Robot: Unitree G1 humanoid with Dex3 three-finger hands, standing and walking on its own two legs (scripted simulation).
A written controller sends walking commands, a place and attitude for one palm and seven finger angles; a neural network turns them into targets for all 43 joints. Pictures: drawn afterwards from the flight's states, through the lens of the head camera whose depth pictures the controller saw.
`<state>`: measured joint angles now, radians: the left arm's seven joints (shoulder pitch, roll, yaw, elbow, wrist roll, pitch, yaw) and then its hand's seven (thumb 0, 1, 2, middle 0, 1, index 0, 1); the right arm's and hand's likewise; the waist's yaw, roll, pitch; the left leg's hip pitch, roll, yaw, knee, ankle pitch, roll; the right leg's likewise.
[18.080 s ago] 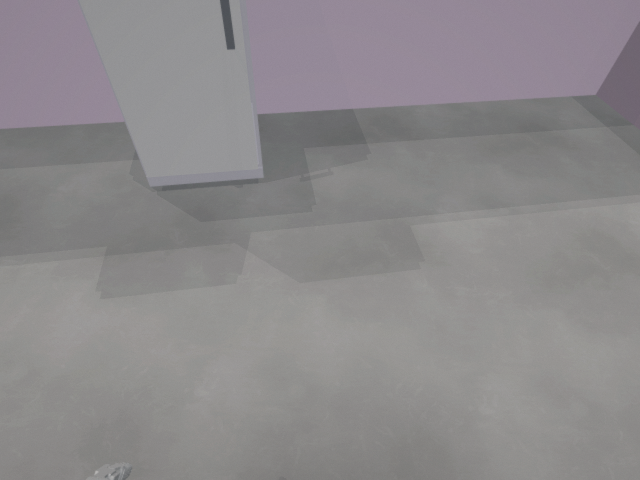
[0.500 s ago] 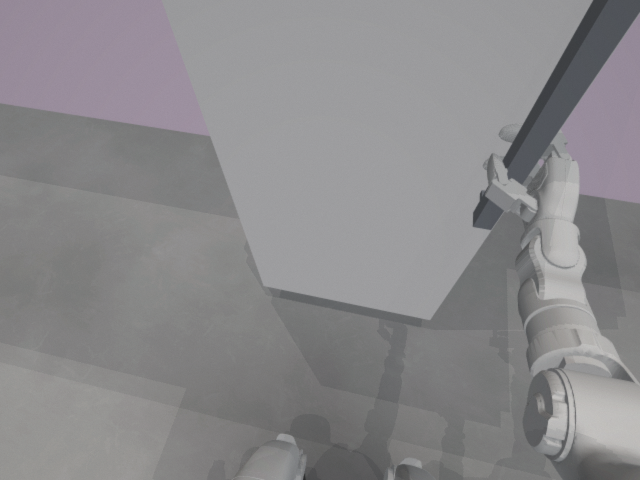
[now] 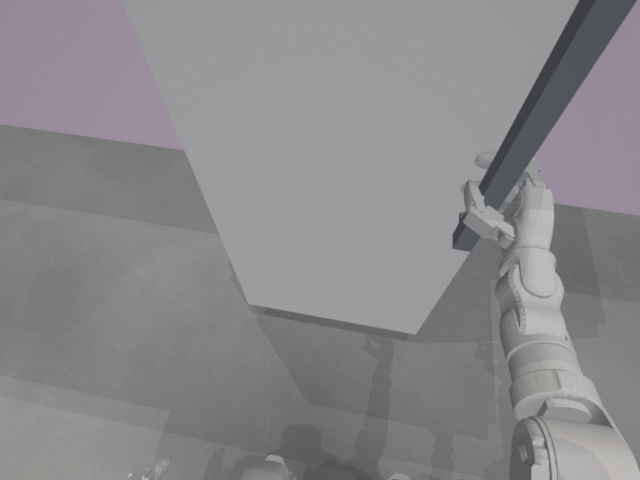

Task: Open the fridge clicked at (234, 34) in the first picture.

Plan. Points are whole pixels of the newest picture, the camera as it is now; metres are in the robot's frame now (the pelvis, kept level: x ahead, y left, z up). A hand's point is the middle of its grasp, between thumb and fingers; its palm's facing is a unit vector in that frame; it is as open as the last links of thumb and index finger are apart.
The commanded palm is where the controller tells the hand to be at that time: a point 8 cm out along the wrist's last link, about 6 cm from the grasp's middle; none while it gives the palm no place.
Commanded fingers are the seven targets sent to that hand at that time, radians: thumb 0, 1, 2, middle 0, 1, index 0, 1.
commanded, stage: pull the door a little, standing still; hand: right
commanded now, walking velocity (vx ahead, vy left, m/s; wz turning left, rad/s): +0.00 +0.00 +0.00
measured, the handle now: (514, 138) +0.50 -0.14 +0.14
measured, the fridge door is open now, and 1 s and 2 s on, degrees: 0 16 54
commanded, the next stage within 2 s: walk backward, drawing the door open in 0.26 s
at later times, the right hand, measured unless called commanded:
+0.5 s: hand (469, 270) +0.36 -0.11 +0.07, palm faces -0.14 +0.98 -0.12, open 7.0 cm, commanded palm +0.34 -0.16 +0.07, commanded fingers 0.00 -0.90 -0.90 0.45 1.40 0.45 1.40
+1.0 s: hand (454, 290) +0.33 -0.09 +0.08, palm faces +0.05 +0.99 -0.15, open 6.6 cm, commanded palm +0.30 -0.14 +0.07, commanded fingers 0.00 -0.90 -0.90 0.45 1.40 0.45 1.40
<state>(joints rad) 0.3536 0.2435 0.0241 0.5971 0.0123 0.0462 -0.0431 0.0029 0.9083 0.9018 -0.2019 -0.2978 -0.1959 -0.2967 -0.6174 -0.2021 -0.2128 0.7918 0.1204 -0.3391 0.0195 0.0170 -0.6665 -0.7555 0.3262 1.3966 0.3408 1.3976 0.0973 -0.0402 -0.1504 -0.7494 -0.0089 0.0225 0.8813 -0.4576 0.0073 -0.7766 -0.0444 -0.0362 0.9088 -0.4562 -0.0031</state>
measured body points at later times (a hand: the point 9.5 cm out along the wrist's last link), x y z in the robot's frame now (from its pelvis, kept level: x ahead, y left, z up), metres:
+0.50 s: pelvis +0.08 -0.02 +0.03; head +0.14 +0.00 +0.48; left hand +0.18 +0.23 -0.08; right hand +0.36 -0.16 +0.08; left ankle -0.03 +0.10 -0.67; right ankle -0.02 -0.13 -0.68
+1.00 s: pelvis +0.10 +0.02 +0.03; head +0.10 +0.05 +0.48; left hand +0.32 +0.22 -0.05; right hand +0.33 -0.14 +0.09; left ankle +0.07 +0.09 -0.65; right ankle +0.18 -0.11 -0.69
